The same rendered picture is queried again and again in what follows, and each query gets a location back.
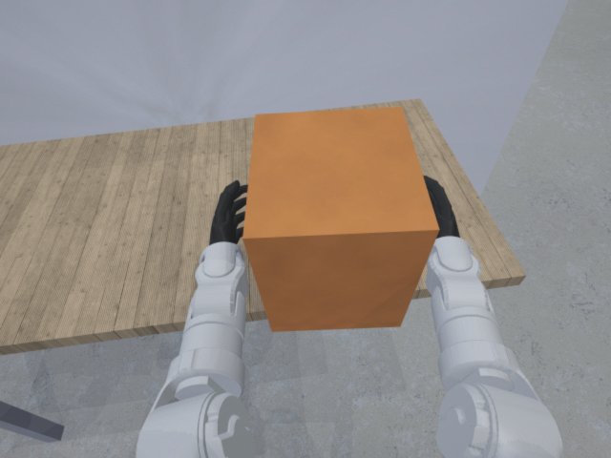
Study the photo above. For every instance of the robot left hand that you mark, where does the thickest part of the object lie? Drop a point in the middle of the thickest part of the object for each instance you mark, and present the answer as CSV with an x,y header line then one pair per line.
x,y
225,221

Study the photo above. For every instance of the left robot upper arm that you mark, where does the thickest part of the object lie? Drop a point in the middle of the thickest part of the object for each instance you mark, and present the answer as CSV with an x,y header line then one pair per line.
x,y
210,425

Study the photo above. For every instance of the right robot upper arm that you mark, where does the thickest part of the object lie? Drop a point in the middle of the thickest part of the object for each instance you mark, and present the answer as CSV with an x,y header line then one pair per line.
x,y
482,421

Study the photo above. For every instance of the carton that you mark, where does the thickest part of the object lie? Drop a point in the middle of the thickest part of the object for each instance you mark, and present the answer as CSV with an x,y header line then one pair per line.
x,y
338,223

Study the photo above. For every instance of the table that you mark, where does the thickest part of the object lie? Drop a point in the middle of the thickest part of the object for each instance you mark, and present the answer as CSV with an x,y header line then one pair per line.
x,y
101,235

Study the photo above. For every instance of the robot right forearm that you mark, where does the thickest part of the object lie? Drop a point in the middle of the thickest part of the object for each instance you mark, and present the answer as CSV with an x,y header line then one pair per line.
x,y
471,344

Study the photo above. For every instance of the robot left forearm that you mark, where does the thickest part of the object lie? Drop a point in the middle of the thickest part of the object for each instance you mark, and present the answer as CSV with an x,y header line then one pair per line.
x,y
210,356

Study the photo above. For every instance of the robot right hand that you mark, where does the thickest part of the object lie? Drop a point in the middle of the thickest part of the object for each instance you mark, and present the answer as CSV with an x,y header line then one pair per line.
x,y
442,209

